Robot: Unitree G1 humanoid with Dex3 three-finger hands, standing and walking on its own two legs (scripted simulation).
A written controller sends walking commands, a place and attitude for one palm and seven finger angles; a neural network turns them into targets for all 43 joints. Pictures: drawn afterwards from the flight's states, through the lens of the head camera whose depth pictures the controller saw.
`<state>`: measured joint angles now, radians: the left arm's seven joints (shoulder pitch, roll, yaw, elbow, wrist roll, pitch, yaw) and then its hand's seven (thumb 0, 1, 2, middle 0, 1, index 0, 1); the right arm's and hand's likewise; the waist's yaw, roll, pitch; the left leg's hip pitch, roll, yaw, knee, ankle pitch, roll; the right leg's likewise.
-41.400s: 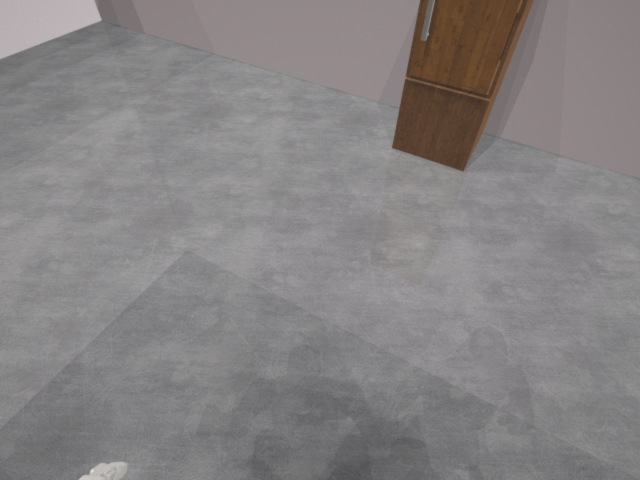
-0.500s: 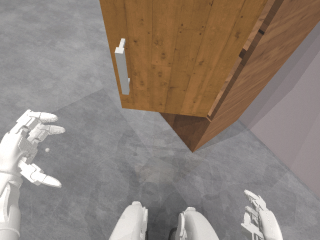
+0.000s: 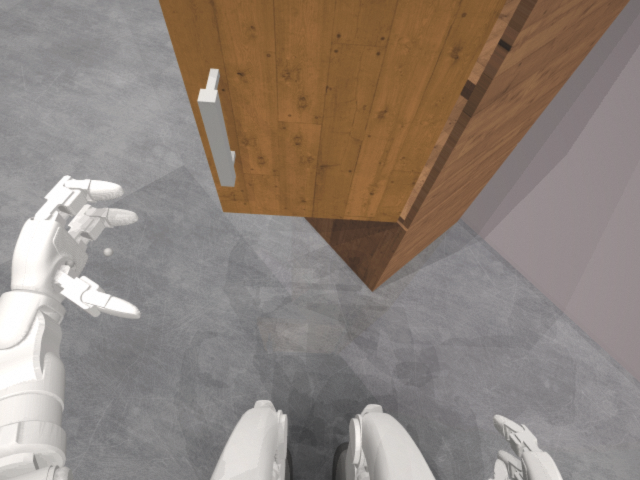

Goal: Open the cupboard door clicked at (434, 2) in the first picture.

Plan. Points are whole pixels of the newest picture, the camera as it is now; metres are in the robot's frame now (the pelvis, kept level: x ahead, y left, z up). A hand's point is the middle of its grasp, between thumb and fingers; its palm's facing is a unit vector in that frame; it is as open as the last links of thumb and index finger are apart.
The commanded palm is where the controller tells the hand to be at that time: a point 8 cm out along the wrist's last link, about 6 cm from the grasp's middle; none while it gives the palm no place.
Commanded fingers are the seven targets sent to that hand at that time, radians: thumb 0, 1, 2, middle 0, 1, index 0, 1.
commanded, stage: move the hooked fingers beside the handle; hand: left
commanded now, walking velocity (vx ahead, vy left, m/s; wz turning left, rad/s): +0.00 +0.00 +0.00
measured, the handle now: (221, 133) +0.55 +0.16 +0.03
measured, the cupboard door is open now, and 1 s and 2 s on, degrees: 48 48 48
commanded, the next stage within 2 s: slide the fingers in behind the handle in 1.74 s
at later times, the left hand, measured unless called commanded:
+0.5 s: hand (131, 203) +0.43 +0.26 +0.02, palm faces +0.00 -1.00 -0.02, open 14.0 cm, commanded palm +0.42 +0.29 +0.03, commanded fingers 0.00 -0.50 0.30 -0.30 -1.20 -0.30 -1.20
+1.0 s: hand (160, 157) +0.51 +0.24 +0.02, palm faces +0.00 -1.00 -0.01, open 14.0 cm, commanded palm +0.49 +0.26 +0.02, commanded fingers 0.00 -0.50 0.30 -0.30 -1.20 -0.30 -1.20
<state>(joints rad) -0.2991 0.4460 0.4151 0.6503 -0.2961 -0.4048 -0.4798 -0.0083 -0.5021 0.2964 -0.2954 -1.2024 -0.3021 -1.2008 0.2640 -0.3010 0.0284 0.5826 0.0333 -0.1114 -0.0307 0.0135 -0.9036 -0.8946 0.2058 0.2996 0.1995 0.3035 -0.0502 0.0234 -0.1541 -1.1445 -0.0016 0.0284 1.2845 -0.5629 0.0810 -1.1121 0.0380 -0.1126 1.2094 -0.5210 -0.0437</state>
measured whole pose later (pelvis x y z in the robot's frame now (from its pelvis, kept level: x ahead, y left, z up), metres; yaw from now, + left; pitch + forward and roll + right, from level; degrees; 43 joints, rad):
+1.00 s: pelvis -0.01 +0.01 -0.02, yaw -2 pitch +30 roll -7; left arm -0.88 0.61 0.46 1.15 -0.12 -0.46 -0.36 -0.01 -0.50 0.30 -0.29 -1.20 -0.30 -1.20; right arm 0.32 -0.29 0.06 0.61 -0.01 0.07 0.00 0.01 -0.90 -0.89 0.21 0.30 0.20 0.30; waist -0.18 0.04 -0.14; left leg -1.32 0.01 0.02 1.37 -0.58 0.09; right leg -1.27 0.05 -0.13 1.26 -0.52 -0.03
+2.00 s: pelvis +0.00 +0.01 -0.02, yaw -2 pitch +29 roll -6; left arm -0.83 0.57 0.43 1.11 -0.14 -0.46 -0.34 -0.01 -0.50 0.30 -0.29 -1.20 -0.30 -1.20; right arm 0.32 -0.28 0.06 0.61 0.00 0.09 0.01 0.01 -0.90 -0.89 0.21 0.30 0.20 0.30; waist -0.16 0.04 -0.14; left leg -1.29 0.02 0.02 1.35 -0.58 0.09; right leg -1.24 0.06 -0.12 1.25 -0.52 -0.04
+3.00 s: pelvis +0.00 +0.00 -0.01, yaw -1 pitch +28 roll -4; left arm -0.84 0.40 0.32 1.14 -0.09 -0.53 -0.15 -0.01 -0.50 0.30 -0.30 -1.20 -0.30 -1.21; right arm 0.31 -0.27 0.04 0.62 -0.02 0.10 0.04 0.01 -0.91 -0.89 0.20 0.30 0.20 0.30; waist -0.16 0.04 -0.15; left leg -1.26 0.01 0.02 1.34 -0.57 0.08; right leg -1.23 0.05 -0.11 1.26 -0.53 -0.05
